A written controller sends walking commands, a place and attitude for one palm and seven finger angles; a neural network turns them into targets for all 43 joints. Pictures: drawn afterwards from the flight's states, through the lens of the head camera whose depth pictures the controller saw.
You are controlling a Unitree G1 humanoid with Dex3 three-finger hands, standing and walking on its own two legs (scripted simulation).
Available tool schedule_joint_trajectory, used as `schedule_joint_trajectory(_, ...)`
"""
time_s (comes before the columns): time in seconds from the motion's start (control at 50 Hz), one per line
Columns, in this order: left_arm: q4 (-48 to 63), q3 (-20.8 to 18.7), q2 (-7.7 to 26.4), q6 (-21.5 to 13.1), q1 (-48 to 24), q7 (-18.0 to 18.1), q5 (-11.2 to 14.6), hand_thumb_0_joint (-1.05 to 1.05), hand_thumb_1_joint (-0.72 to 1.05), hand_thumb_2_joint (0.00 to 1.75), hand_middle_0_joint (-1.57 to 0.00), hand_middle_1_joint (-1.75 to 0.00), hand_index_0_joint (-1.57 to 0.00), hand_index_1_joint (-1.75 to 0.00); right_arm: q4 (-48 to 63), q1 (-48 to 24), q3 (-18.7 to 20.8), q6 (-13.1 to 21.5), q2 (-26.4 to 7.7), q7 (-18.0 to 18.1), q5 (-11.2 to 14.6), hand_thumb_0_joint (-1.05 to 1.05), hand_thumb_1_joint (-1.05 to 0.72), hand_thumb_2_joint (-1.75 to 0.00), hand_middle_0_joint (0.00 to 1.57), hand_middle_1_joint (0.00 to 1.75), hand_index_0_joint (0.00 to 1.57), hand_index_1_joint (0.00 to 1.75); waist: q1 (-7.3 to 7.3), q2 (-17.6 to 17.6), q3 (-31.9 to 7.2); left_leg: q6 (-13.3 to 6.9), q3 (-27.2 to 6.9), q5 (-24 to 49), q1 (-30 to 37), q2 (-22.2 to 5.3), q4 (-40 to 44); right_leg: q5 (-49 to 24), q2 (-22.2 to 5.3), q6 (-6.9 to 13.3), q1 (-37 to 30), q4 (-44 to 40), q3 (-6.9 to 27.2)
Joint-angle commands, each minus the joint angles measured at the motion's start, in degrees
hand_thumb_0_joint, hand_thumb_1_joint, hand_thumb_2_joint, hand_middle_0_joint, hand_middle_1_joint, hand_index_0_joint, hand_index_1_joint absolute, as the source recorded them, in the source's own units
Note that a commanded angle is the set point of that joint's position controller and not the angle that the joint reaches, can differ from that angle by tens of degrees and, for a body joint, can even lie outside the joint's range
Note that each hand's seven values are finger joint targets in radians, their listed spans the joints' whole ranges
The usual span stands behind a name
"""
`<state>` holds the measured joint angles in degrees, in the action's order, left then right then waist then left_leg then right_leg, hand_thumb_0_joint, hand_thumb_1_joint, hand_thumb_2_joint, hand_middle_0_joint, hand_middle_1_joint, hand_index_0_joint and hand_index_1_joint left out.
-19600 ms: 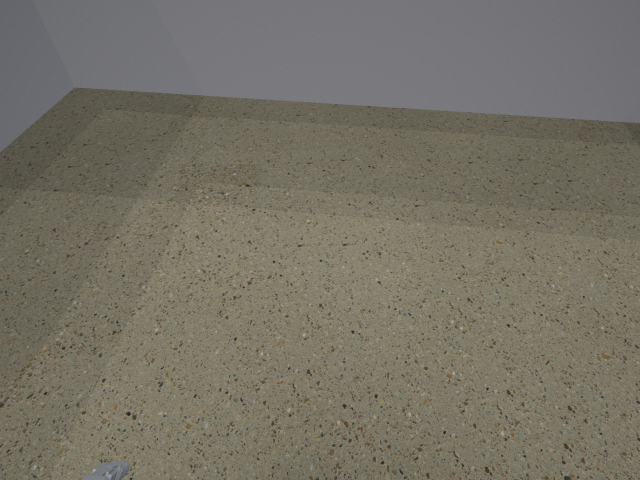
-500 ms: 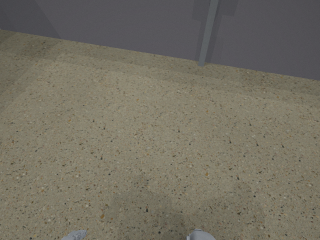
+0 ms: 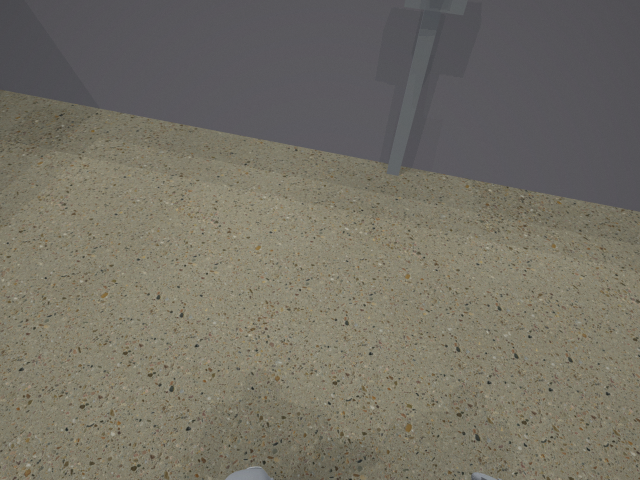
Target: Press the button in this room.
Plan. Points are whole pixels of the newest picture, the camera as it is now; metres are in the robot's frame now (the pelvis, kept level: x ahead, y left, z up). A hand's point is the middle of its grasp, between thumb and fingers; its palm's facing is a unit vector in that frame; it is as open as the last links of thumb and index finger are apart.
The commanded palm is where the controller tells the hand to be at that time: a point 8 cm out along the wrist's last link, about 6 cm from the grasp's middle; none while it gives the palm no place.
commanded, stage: turn or walk to find it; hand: left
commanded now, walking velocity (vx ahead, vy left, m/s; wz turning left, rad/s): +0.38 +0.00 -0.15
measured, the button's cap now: out of the picture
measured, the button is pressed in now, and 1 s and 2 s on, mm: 0 0 0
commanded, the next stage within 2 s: stand and wait in 0.58 s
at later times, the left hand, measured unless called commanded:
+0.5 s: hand (262, 348) +0.34 +0.13 -0.15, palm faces -0.17 -0.97 -0.19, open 7.4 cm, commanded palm none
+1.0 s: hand (284, 334) +0.38 +0.09 -0.18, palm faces -0.02 -0.99 -0.14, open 7.3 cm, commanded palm none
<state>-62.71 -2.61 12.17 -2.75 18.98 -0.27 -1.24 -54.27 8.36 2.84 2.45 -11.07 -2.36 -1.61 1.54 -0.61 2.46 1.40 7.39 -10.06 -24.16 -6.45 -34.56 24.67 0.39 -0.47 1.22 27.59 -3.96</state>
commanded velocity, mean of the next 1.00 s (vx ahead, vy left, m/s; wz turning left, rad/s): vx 0.21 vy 0.00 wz -0.07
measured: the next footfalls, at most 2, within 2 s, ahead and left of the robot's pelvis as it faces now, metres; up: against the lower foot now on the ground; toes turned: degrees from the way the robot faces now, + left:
right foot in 0.52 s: +0.35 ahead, -0.17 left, +0.00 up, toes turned -15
left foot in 0.94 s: +0.49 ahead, +0.03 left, +0.00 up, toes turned +2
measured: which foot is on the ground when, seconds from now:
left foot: down 0.00-0.54, up 0.56-0.92, down 0.94-1.00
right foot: down 0.00-0.00, up 0.02-0.50, down 0.52-1.00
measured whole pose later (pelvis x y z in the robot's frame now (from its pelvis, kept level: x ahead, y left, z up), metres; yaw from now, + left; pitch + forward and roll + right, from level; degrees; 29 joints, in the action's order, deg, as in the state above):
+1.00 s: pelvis +0.38 -0.07 +0.01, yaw -5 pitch -2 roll -1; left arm -65.0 -0.6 8.5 -1.7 15.7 1.4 -0.8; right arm -60.0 7.3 1.1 1.8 -8.7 0.1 -0.9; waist 2.3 0.9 2.7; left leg -0.6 6.6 -11.6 -18.4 -4.1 -32.5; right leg 20.7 -1.2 0.5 5.8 29.3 -10.4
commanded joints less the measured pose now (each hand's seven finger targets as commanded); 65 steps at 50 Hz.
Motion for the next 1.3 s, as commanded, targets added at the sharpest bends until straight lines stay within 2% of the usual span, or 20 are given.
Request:
schedule_joint_trajectory(0.0, 5.7, -0.6, 3.2, -1.2, -0.8, 0.0, 0.7, 0.0, 0.9, 0.9, -0.2, -0.3, -0.2, -0.3, -5.1, 25.2, 3.7, 1.3, -16.4, 2.2, -0.8, 0.0, -0.9, -0.9, 0.2, 0.3, 0.2, 0.3, -9.49, -22.3, -10.9, -8.1, -33.6, -10.3, 34.8, -21.0, 20.1, 8.2, 1.6, 2.3, 33.1, 40.6, 1.7)
schedule_joint_trajectory(0.04, 5.6, -0.9, 3.5, -0.9, -6.2, -0.4, 0.5, 0.0, 0.9, 0.9, -0.2, -0.3, -0.2, -0.3, -3.3, 16.2, 2.6, 1.1, -11.2, 2.6, 0.0, 0.0, -0.9, -0.9, 0.2, 0.3, 0.2, 0.3, -6.75, -9.3, -2.7, -9.1, -28.6, -18.7, 22.7, -20.1, 22.8, -0.2, -4.8, 2.7, 37.3, 47.6, 5.3)
schedule_joint_trajectory(0.08, 4.2, -1.0, 2.3, -0.3, -5.2, -1.2, -0.3, 0.0, 0.9, 0.9, -0.2, -0.3, -0.2, -0.3, -3.2, 11.7, 1.4, 2.0, -6.4, 2.7, -0.1, 0.0, -0.9, -0.9, 0.2, 0.3, 0.2, 0.3, -3.34, -3.6, 1.1, -6.5, -17.8, -13.0, 14.6, -15.7, 24.0, -6.4, -7.1, 1.7, 33.9, 45.1, 4.7)
schedule_joint_trajectory(0.14, 3.3, -1.0, 0.0, 1.4, -2.3, -1.1, -0.7, 0.0, 0.9, 0.9, -0.2, -0.3, -0.2, -0.3, -4.2, 12.2, 1.1, 2.9, -4.8, 3.0, 0.4, 0.0, -0.9, -0.9, 0.2, 0.3, 0.2, 0.3, -1.54, -4.4, 0.3, -6.7, -9.1, -3.3, 12.8, -12.6, 24.9, -11.3, -7.9, 0.1, 32.9, 42.8, 3.7)
schedule_joint_trajectory(0.22, 5.1, -1.3, -0.8, 2.1, -5.3, -1.2, -0.5, 0.0, 0.9, 0.9, -0.2, -0.3, -0.2, -0.3, -6.0, 15.0, 1.2, 3.2, -3.9, 3.2, 0.7, 0.0, -0.9, -0.9, 0.2, 0.3, 0.2, 0.3, -1.23, -4.3, 2.3, -8.5, -5.5, 2.0, 15.5, -12.0, 25.9, -15.9, -9.1, -1.5, 37.6, 37.9, 3.2)
schedule_joint_trajectory(0.38, 8.9, -0.6, -1.6, 1.2, -17.3, -1.5, -0.2, 0.0, 0.9, 0.9, -0.2, -0.3, -0.2, -0.3, -9.7, 21.2, 1.8, 2.2, -4.0, 3.1, 0.0, 0.0, -0.9, -0.9, 0.2, 0.3, 0.2, 0.3, -5.03, -6.6, 5.5, -8.2, -0.4, 9.5, 20.1, -12.2, 22.3, -14.1, -6.9, -0.3, 31.8, 13.0, -2.9)
schedule_joint_trajectory(0.42, 8.5, -0.8, -1.1, 0.8, -15.8, -1.5, -0.3, 0.0, 0.9, 0.9, -0.2, -0.3, -0.2, -0.3, -9.9, 20.3, 1.9, 1.9, -4.6, 3.2, -0.1, 0.0, -0.9, -0.9, 0.2, 0.3, 0.2, 0.3, -3.73, -6.7, 4.7, -7.4, 0.1, 12.3, 19.5, -12.7, 19.2, -13.6, -5.6, 0.8, 26.0, 9.7, -3.9)
schedule_joint_trajectory(0.46, 4.9, -1.5, 1.2, 0.1, -4.7, -1.3, -0.4, 0.0, 0.9, 0.9, -0.2, -0.3, -0.2, -0.3, -9.9, 18.4, 2.0, 1.7, -5.5, 3.2, 0.3, 0.0, -0.9, -0.9, 0.2, 0.3, 0.2, 0.3, 1.85, -4.1, -1.6, -5.1, 3.5, 22.0, 19.7, -10.3, 6.3, -14.9, -2.5, 2.1, 11.8, 3.1, -6.3)
schedule_joint_trajectory(0.48, 1.8, -2.3, 4.6, -0.7, 4.6, -0.8, -0.7, 0.0, 0.9, 0.9, -0.2, -0.3, -0.2, -0.3, -9.7, 18.3, 2.1, 1.8, -5.2, 2.8, 0.5, 0.0, -0.9, -0.9, 0.2, 0.3, 0.2, 0.3, 5.81, 1.4, -7.2, -3.3, 5.1, 20.4, 13.5, -7.3, -6.8, -16.6, -3.6, 3.4, -1.8, 1.0, -3.7)
schedule_joint_trajectory(0.5, -0.7, -4.0, 11.1, -1.5, 12.8, 0.1, -0.9, 0.0, 0.9, 0.9, -0.2, -0.3, -0.2, -0.3, -8.2, 18.7, 1.2, 2.0, -1.1, 2.3, 1.3, 0.0, -0.9, -0.9, 0.2, 0.3, 0.2, 0.3, 8.06, 15.5, -13.2, -1.0, 6.7, -5.8, -2.1, -1.1, -24.6, -18.4, -19.1, 7.6, -15.2, -2.5, 16.4)
schedule_joint_trajectory(0.52, -1.2, -4.2, 14.5, -1.3, 13.1, 0.4, 0.4, 0.0, 0.9, 0.9, -0.2, -0.3, -0.2, -0.3, -5.8, 17.0, 0.7, 1.4, -1.0, 2.4, 1.5, 0.0, -0.9, -0.9, 0.2, 0.3, 0.2, 0.3, 5.94, 16.5, -12.5, -0.5, 0.4, -23.5, -10.6, 3.2, -37.4, -22.1, -26.8, 12.1, -14.6, -9.0, 30.6)
schedule_joint_trajectory(0.54, 0.5, -4.3, 13.6, -1.3, 7.3, 0.6, 0.6, 0.0, 0.9, 0.9, -0.2, -0.3, -0.2, -0.3, -6.0, 14.8, 1.0, 1.0, -1.1, 2.5, 1.4, 0.0, -0.9, -0.9, 0.2, 0.3, 0.2, 0.3, 5.0, 15.0, -11.1, -1.0, -6.0, -19.9, -12.7, 0.4, -42.7, -14.8, -27.3, 12.0, -8.8, -11.7, 30.2)
schedule_joint_trajectory(0.58, 2.7, -2.4, 6.7, -1.2, -1.6, 0.9, 0.8, 0.0, 0.9, 0.9, -0.2, -0.3, -0.2, -0.3, -6.1, 11.1, 1.3, 0.8, -0.7, 2.6, 0.7, 0.0, -0.9, -0.9, 0.2, 0.3, 0.2, 0.3, 1.38, 2.5, -2.0, -1.1, -7.4, -9.9, -12.4, -3.7, -40.9, -11.9, -23.2, 9.8, 3.8, -13.2, 20.3)
schedule_joint_trajectory(0.62, 3.2, -0.9, 2.9, -1.8, -4.7, 1.1, 0.4, 0.0, 0.9, 0.9, -0.2, -0.3, -0.2, -0.3, -7.3, 13.9, 0.7, -0.5, 1.0, 2.7, 0.2, 0.0, -0.9, -0.9, 0.2, 0.3, 0.2, 0.3, -1.97, 4.5, -0.2, 0.3, -5.8, -7.3, -6.6, -3.9, -34.9, -25.3, -19.1, 7.9, 11.7, -13.7, 9.5)
schedule_joint_trajectory(0.68, 3.4, 0.0, 1.2, -2.1, -5.1, 1.4, 0.2, 0.0, 0.9, 0.9, -0.2, -0.3, -0.2, -0.3, -7.3, 15.8, 0.3, -1.8, 2.2, 2.6, 0.3, 0.0, -0.9, -0.9, 0.2, 0.3, 0.2, 0.3, -3.93, 7.4, -0.9, 1.6, -4.3, -6.5, -2.7, -2.4, -26.7, -38.5, -15.9, 7.8, 14.1, -12.4, 2.7)
schedule_joint_trajectory(0.88, 0.3, 0.4, 3.8, -0.6, -2.9, 1.9, 0.5, 0.0, 0.9, 0.9, -0.2, -0.3, -0.2, -0.3, -4.9, 4.8, -1.1, -0.7, -0.7, 2.6, 0.7, 0.0, -0.9, -0.9, 0.2, 0.3, 0.2, 0.3, -1.65, 6.6, -0.9, 1.6, -2.3, 3.5, 8.3, 0.8, 3.2, -38.9, -14.0, 6.6, 7.3, -6.9, 1.6)
schedule_joint_trajectory(0.94, -0.6, 1.1, 0.5, 0.3, 1.7, 2.5, 0.6, 0.0, 0.9, 0.9, -0.2, -0.3, -0.2, -0.3, -6.7, 9.0, -0.5, 0.1, -5.2, 2.9, 0.5, 0.0, -0.9, -0.9, 0.2, 0.3, 0.2, 0.3, -1.83, -5.0, -4.1, -2.3, -7.7, 32.4, 21.0, -6.4, 7.1, -19.3, -7.8, 1.2, 12.1, -0.7, -1.2)
schedule_joint_trajectory(0.98, -1.7, 1.9, -0.6, 1.3, 2.6, 2.4, 1.1, 0.0, 0.9, 0.9, -0.2, -0.3, -0.2, -0.3, -7.3, 7.0, -0.8, -0.5, -6.3, 4.0, 1.0, 0.0, -0.9, -0.9, 0.2, 0.3, 0.2, 0.3, -1.41, -15.8, -5.5, -7.0, -13.4, 30.7, 18.8, -10.7, 11.9, -4.6, -5.8, -1.4, 10.5, 2.1, -2.5)
schedule_joint_trajectory(1.12, -4.0, 2.5, -0.4, 0.8, 3.3, 2.4, 0.7, 0.0, 0.9, 0.9, -0.2, -0.3, -0.2, -0.3, -8.4, 5.7, -1.0, -0.8, -2.1, 4.2, 1.3, 0.0, -0.9, -0.9, 0.2, 0.3, 0.2, 0.3, -2.13, 2.4, -3.3, -3.0, -6.9, 17.2, 17.7, -3.1, 11.5, -20.8, -9.0, 0.3, 8.0, -8.8, 0.8)
schedule_joint_trajectory(1.28, -3.5, 2.4, -0.4, 1.2, 4.6, 2.9, 0.7, 0.0, 0.9, 0.9, -0.2, -0.3, -0.2, -0.3, -10.2, 8.3, -1.7, -0.7, -2.0, 4.3, 1.3, 0.0, -0.9, -0.9, 0.2, 0.3, 0.2, 0.3, -1.79, 1.6, -1.9, -3.4, -6.6, 18.6, 18.4, -2.7, 12.9, -20.5, -9.3, 0.5, 6.5, -9.5, 0.2)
